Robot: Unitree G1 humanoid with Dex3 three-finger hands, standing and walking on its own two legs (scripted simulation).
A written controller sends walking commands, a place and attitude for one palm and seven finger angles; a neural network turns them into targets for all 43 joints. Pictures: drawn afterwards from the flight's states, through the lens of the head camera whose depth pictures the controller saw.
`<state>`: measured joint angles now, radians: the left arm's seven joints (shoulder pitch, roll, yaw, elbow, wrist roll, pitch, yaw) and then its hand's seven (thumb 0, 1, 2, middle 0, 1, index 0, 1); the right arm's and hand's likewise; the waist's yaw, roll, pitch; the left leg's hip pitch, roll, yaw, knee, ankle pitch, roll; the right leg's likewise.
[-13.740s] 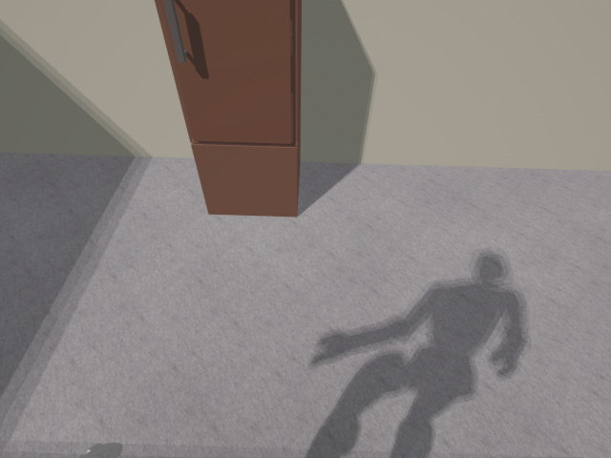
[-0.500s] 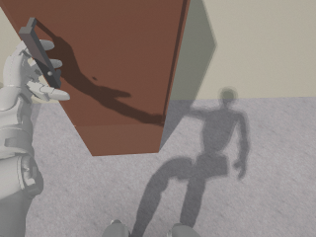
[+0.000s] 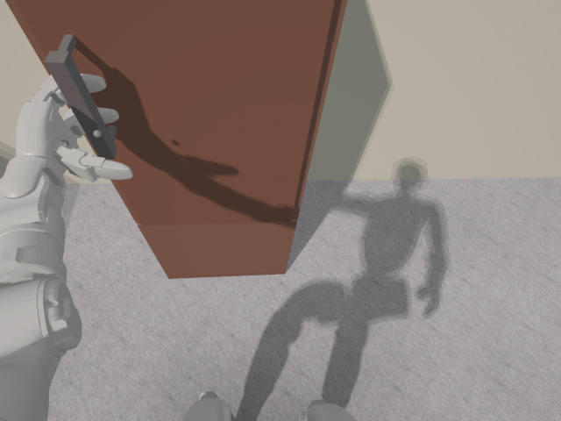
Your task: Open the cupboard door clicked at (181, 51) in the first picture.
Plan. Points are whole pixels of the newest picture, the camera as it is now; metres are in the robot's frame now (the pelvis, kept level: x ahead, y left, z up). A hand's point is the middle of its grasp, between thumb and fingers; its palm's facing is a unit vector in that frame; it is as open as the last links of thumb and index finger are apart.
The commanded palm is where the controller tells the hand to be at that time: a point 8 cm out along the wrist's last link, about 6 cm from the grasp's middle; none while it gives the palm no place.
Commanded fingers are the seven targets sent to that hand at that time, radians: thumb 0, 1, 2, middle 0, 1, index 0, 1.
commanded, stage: close the thumb around the handle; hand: left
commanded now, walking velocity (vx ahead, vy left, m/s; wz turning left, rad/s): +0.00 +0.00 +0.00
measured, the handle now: (90, 102) +0.54 +0.25 +0.11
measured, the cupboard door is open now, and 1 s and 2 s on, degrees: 0 4 50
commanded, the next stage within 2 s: pull the door open along its arc in 0.60 s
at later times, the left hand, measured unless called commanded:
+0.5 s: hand (96, 131) +0.49 +0.23 +0.11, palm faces +0.00 -1.00 +0.00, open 5.9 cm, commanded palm +0.46 +0.27 +0.11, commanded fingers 0.00 0.90 0.90 -0.40 -1.35 -0.40 -1.35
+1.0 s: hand (97, 144) +0.47 +0.22 +0.11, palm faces -0.01 -1.00 +0.01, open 5.9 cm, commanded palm +0.41 +0.27 +0.11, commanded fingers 0.00 0.90 0.90 -0.40 -1.35 -0.40 -1.35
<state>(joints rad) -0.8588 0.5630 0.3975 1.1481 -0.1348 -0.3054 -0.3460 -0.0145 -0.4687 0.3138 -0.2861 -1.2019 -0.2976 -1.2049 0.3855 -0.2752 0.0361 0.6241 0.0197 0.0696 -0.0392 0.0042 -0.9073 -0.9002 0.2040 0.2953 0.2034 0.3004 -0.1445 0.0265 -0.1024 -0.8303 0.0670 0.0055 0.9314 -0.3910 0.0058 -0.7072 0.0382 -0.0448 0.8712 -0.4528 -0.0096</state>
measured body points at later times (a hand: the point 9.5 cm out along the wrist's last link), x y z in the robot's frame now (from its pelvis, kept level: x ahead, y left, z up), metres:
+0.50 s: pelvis +0.00 +0.00 +0.00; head +0.09 +0.02 +0.44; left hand +0.48 +0.28 +0.11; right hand +0.01 -0.27 -0.11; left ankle +0.03 +0.11 -0.69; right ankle -0.02 -0.12 -0.69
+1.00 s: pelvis +0.01 +0.00 +0.01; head +0.08 +0.02 +0.45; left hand +0.46 +0.27 +0.11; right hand +0.03 -0.26 -0.10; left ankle +0.03 +0.11 -0.69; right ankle -0.02 -0.12 -0.69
